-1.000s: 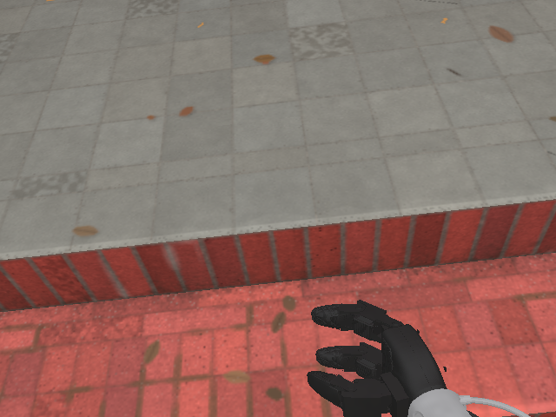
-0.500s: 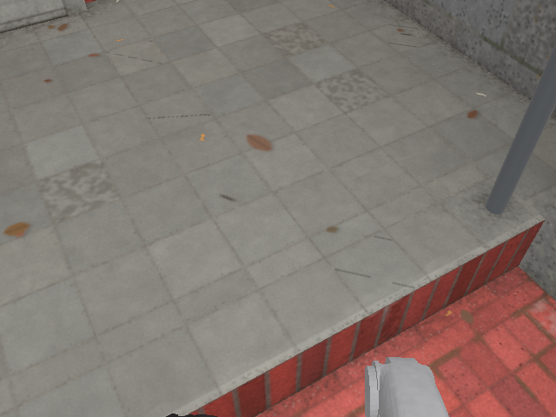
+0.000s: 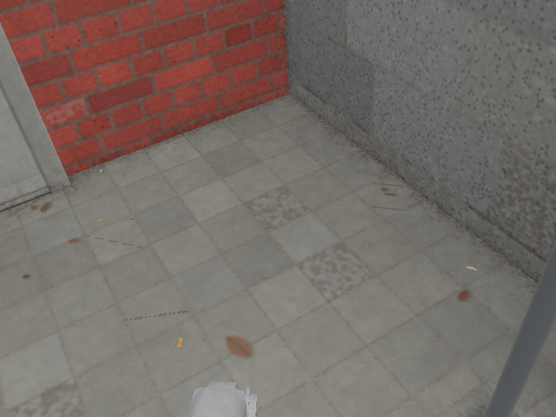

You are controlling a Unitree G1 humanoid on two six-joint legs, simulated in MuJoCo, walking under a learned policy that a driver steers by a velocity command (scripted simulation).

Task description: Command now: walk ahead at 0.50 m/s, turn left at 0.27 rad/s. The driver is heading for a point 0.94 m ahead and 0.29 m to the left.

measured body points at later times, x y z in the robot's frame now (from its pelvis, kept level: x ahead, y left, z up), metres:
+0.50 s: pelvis +0.32 +0.05 +0.17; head +0.31 +0.06 +0.62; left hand +0.50 +0.28 +0.12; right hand +0.36 -0.15 +0.03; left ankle +0.25 +0.07 -0.56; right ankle +0.50 -0.10 -0.41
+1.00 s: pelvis +0.61 +0.10 +0.18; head +0.62 +0.11 +0.63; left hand +0.47 +0.34 +0.06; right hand +0.92 +0.02 +0.11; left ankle +0.59 +0.30 -0.46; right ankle +0.63 +0.00 -0.56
